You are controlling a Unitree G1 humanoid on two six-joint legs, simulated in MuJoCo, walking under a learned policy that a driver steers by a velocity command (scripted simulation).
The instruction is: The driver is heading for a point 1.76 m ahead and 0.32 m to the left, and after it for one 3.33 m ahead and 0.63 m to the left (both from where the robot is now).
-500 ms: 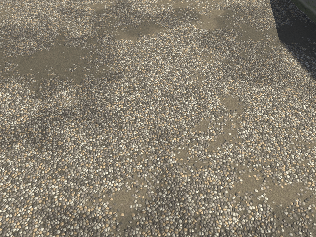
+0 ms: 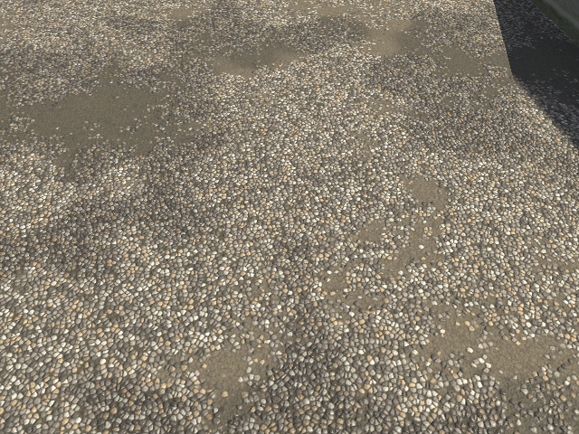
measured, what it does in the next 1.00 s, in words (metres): stands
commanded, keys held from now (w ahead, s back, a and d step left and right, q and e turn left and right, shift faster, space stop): w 0.70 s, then no key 0.30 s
